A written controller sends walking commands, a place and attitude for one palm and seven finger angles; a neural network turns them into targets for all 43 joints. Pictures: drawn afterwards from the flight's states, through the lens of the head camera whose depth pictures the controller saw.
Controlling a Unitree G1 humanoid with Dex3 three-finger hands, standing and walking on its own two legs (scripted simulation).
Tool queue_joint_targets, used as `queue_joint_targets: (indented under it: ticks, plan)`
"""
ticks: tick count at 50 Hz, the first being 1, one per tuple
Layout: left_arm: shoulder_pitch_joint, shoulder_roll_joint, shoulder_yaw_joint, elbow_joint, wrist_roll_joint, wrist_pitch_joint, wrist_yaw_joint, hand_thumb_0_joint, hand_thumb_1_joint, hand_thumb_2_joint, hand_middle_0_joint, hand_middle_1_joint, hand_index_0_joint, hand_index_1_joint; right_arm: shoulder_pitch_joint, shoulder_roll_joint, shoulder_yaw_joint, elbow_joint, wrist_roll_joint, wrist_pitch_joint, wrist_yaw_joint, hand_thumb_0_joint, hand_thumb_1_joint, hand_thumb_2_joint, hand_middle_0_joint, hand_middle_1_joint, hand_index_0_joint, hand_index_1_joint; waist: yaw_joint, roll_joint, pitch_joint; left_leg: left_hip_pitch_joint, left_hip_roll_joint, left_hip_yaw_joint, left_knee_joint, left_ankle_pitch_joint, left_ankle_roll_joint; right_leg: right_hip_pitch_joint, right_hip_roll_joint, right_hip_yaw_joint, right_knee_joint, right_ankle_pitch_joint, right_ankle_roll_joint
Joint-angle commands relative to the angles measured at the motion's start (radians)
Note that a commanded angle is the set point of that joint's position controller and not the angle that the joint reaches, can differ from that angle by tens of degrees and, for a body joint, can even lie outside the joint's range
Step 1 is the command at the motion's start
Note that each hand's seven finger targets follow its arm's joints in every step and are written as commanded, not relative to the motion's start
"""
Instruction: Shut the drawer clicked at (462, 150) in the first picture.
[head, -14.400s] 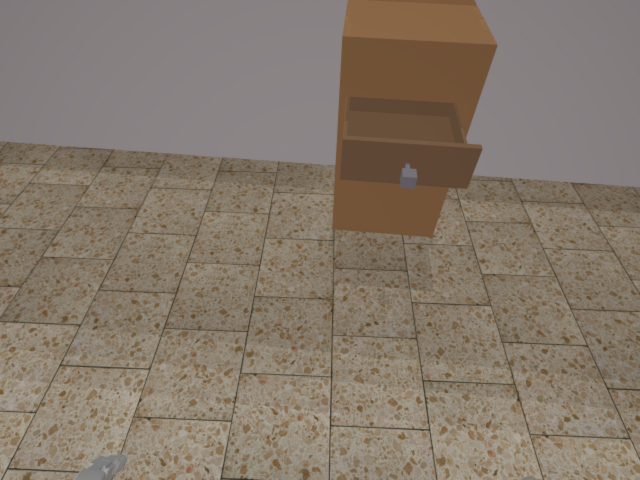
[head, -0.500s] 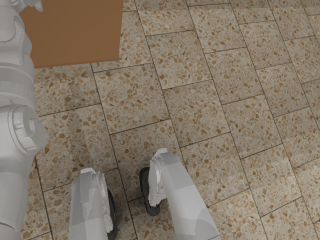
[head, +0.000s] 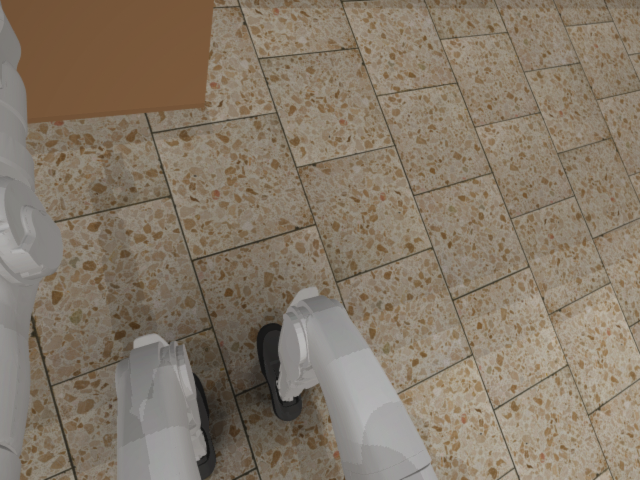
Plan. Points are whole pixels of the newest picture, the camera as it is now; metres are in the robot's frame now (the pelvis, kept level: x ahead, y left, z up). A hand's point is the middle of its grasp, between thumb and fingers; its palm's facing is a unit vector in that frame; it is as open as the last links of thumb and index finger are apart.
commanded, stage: pull the fist back off the drawer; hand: left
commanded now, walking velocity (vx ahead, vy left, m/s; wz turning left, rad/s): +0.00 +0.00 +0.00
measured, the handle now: out of the picture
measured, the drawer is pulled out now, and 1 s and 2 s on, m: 0.00 0.00 0.00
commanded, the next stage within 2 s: draw the hand back to the body in 0.44 s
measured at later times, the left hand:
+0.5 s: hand out of the picture +0.62 +0.16 +0.04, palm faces +0.13 -0.99 -0.03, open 3.2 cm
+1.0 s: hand out of the picture +0.46 +0.18 +0.21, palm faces +0.14 -0.99 -0.04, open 3.2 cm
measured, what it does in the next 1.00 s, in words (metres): rises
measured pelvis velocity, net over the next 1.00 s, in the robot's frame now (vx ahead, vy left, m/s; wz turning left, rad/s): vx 0.08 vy -0.01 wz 0.11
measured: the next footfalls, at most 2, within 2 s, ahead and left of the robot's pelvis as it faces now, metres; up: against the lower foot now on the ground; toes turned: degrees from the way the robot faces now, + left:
none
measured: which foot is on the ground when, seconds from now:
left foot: down 0.00-1.00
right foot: down 0.00-1.00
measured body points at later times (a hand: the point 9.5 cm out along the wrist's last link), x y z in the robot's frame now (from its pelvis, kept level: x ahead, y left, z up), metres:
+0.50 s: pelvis +0.04 -0.01 +0.04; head +0.28 +0.04 +0.42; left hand +0.61 +0.21 +0.04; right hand +0.07 -0.26 -0.07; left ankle +0.07 +0.08 -0.47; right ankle +0.13 -0.11 -0.47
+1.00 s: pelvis +0.08 -0.01 +0.17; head +0.19 +0.02 +0.60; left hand +0.45 +0.24 +0.22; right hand +0.25 -0.24 +0.06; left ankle +0.07 +0.08 -0.47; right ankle +0.13 -0.11 -0.47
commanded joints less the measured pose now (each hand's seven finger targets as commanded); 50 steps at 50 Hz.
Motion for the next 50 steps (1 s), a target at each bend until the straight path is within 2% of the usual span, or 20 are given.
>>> queue_joint_targets:
  ticks: [1,9,10,14,16,18,21,25,27,28,30,31,32,33,35,37,40,43,47,50]
  plan:
    - [-0.519,0.114,0.019,-0.298,-0.021,-0.059,0.016,0.000,0.900,0.900,-1.400,-1.600,-1.400,-1.600,0.236,-0.266,-0.094,-0.008,-0.001,0.005,-0.008,0.000,-0.900,-0.900,0.200,0.300,0.200,0.300,-0.014,0.426,-0.687,0.652,0.023,-0.200,-0.305,0.078,-0.062,0.292,0.033,0.084,-0.147,0.003,0.002]
    - [-0.309,0.065,0.055,-0.325,-0.066,-0.055,-0.001,0.000,0.900,0.900,-1.400,-1.600,-1.400,-1.600,0.235,-0.241,-0.106,-0.026,0.010,0.015,-0.002,0.000,-0.900,-0.900,0.200,0.300,0.200,0.300,0.038,0.287,-0.679,0.550,0.017,-0.121,-0.291,0.167,-0.040,0.437,0.042,0.107,-0.181,0.022,0.002]
    - [-0.281,0.089,0.085,-0.345,-0.071,-0.063,0.000,0.000,0.900,0.900,-1.400,-1.600,-1.400,-1.600,0.238,-0.240,-0.107,-0.031,0.011,0.016,-0.003,0.000,-0.900,-0.900,0.200,0.300,0.200,0.300,0.054,0.267,-0.700,0.551,0.018,-0.114,-0.289,0.189,-0.038,0.467,0.044,0.111,-0.182,0.032,0.002]
    - [-0.163,0.052,0.094,-0.422,-0.093,-0.085,-0.008,0.000,0.900,0.900,-1.400,-1.600,-1.400,-1.600,0.228,-0.224,-0.122,-0.050,0.015,0.022,0.002,0.000,-0.900,-0.900,0.200,0.300,0.200,0.300,0.094,0.247,-0.754,0.561,0.017,-0.083,-0.284,0.283,-0.038,0.545,0.045,0.125,-0.192,0.090,0.000]
    - [-0.090,-0.003,0.067,-0.481,-0.107,-0.102,-0.016,0.000,0.900,0.900,-1.400,-1.600,-1.400,-1.600,0.218,-0.221,-0.134,-0.060,0.019,0.027,0.007,0.000,-0.900,-0.900,0.200,0.300,0.200,0.300,0.111,0.262,-0.798,0.630,0.020,-0.089,-0.291,0.346,-0.048,0.547,0.046,0.124,-0.191,0.130,-0.002]
    - [-0.066,-0.069,0.032,-0.512,-0.128,-0.107,-0.021,0.000,0.900,0.900,-1.400,-1.600,-1.400,-1.600,0.206,-0.215,-0.145,-0.051,0.022,0.025,0.011,0.000,-0.900,-0.900,0.200,0.300,0.200,0.300,0.095,0.223,-0.781,0.638,0.021,-0.080,-0.289,0.364,-0.044,0.560,0.046,0.129,-0.208,0.156,0.003]
    - [-0.114,-0.068,0.029,-0.514,-0.139,-0.119,-0.018,0.000,0.900,0.900,-1.400,-1.600,-1.400,-1.600,0.198,-0.213,-0.152,-0.031,0.026,0.021,0.003,0.000,-0.900,-0.900,0.200,0.300,0.200,0.300,0.081,0.191,-0.742,0.592,0.015,-0.071,-0.280,0.338,-0.038,0.587,0.045,0.137,-0.216,0.161,0.009]
    - [-0.167,-0.073,0.022,-0.541,-0.137,-0.160,-0.007,0.000,0.900,0.900,-1.400,-1.600,-1.400,-1.600,0.188,-0.205,-0.159,-0.012,0.018,0.014,-0.005,0.000,-0.900,-0.900,0.200,0.300,0.200,0.300,0.084,0.252,-0.774,0.653,0.007,-0.067,-0.266,0.394,-0.045,0.567,0.038,0.139,-0.205,0.202,0.006]
    - [-0.126,-0.086,0.021,-0.508,-0.135,-0.179,-0.010,0.000,0.900,0.900,-1.400,-1.600,-1.400,-1.600,0.177,-0.203,-0.161,-0.006,0.015,0.014,-0.004,0.000,-0.900,-0.900,0.200,0.300,0.200,0.300,0.095,0.257,-0.788,0.679,0.005,-0.066,-0.264,0.425,-0.052,0.564,0.036,0.134,-0.198,0.220,0.004]
    - [-0.054,-0.035,0.066,-0.582,-0.138,-0.185,-0.011,0.000,0.900,0.900,-1.400,-1.600,-1.400,-1.600,0.175,-0.208,-0.165,-0.029,0.017,0.019,-0.003,0.000,-0.900,-0.900,0.200,0.300,0.200,0.300,0.141,0.272,-0.857,0.731,0.004,-0.061,-0.280,0.474,-0.057,0.622,0.038,0.139,-0.201,0.263,0.001]
    - [0.128,-0.021,0.077,-0.739,-0.159,-0.171,-0.026,0.000,0.900,0.900,-1.400,-1.600,-1.400,-1.600,0.147,-0.206,-0.174,-0.086,0.036,0.027,0.004,0.000,-0.900,-0.900,0.200,0.300,0.200,0.300,0.220,0.349,-1.008,0.876,-0.002,-0.048,-0.339,0.597,-0.075,0.747,0.037,0.150,-0.231,0.368,-0.009]
    - [0.234,-0.038,0.068,-0.806,-0.173,-0.149,-0.037,0.000,0.900,0.900,-1.400,-1.600,-1.400,-1.600,0.133,-0.201,-0.177,-0.107,0.049,0.032,0.008,0.000,-0.900,-0.900,0.200,0.300,0.200,0.300,0.247,0.332,-1.058,0.929,0.000,-0.047,-0.371,0.649,-0.080,0.820,0.038,0.148,-0.253,0.418,-0.010]
    - [0.312,-0.089,0.027,-0.872,-0.196,-0.118,-0.051,0.000,0.900,0.900,-1.400,-1.600,-1.400,-1.600,0.115,-0.195,-0.182,-0.127,0.064,0.037,0.010,0.000,-0.900,-0.900,0.200,0.300,0.200,0.300,0.248,0.298,-1.053,0.968,0.003,-0.047,-0.403,0.678,-0.081,0.870,0.039,0.146,-0.286,0.458,-0.007]
    - [0.408,-0.102,0.022,-0.933,-0.216,-0.082,-0.061,0.000,0.900,0.900,-1.400,-1.600,-1.400,-1.600,0.108,-0.192,-0.186,-0.146,0.078,0.040,0.010,0.000,-0.900,-0.900,0.200,0.300,0.200,0.300,0.261,0.247,-1.039,0.971,0.003,-0.039,-0.438,0.679,-0.074,0.950,0.038,0.146,-0.318,0.492,-0.005]
    - [0.558,-0.206,-0.048,-1.002,-0.266,-0.001,-0.080,0.000,0.900,0.900,-1.400,-1.600,-1.400,-1.600,0.079,-0.181,-0.186,-0.172,0.109,0.033,0.003,0.000,-0.900,-0.900,0.200,0.300,0.200,0.300,0.251,0.134,-0.975,0.938,0.001,-0.030,-0.496,0.633,-0.055,1.062,0.038,0.153,-0.380,0.536,0.003]
    - [0.623,-0.218,-0.050,-1.115,-0.305,0.047,-0.081,0.000,0.900,0.900,-1.400,-1.600,-1.400,-1.600,0.055,-0.179,-0.189,-0.176,0.133,0.013,-0.014,0.000,-0.900,-0.900,0.200,0.300,0.200,0.300,0.256,0.074,-0.897,0.925,0.001,-0.024,-0.555,0.561,-0.048,1.125,0.035,0.159,-0.437,0.520,0.015]
    - [0.657,-0.264,-0.092,-1.231,-0.340,0.041,-0.054,0.000,0.900,0.900,-1.400,-1.600,-1.400,-1.600,0.017,-0.158,-0.184,-0.159,0.148,-0.039,-0.052,0.000,-0.900,-0.900,0.200,0.300,0.200,0.300,0.240,0.015,-0.763,0.936,-0.002,-0.010,-0.616,0.461,-0.042,1.152,0.032,0.173,-0.525,0.446,0.027]
    - [0.732,-0.318,-0.129,-1.152,-0.343,-0.010,-0.036,0.000,0.900,0.900,-1.400,-1.600,-1.400,-1.600,0.013,-0.145,-0.178,-0.113,0.140,-0.089,-0.079,0.000,-0.900,-0.900,0.200,0.300,0.200,0.300,0.226,-0.047,-0.564,0.932,-0.007,0.009,-0.666,0.365,-0.043,1.138,0.034,0.174,-0.595,0.339,0.033]
    - [0.855,-0.345,-0.182,-1.004,-0.303,-0.054,-0.077,0.000,0.900,0.900,-1.400,-1.600,-1.400,-1.600,-0.010,-0.140,-0.174,-0.105,0.136,-0.110,-0.084,0.000,-0.900,-0.900,0.200,0.300,0.200,0.300,0.260,0.016,-0.374,0.998,-0.016,0.020,-0.744,0.291,-0.054,1.091,0.034,0.156,-0.658,0.211,0.015]
    - [0.974,-0.326,-0.183,-1.001,-0.312,-0.036,-0.131,0.000,0.900,0.900,-1.400,-1.600,-1.400,-1.600,-0.041,-0.148,-0.175,-0.157,0.148,-0.103,-0.086,0.000,-0.900,-0.900,0.200,0.300,0.200,0.300,0.309,0.057,-0.340,1.073,-0.023,0.023,-0.820,0.295,-0.056,1.162,0.033,0.153,-0.709,0.198,0.000]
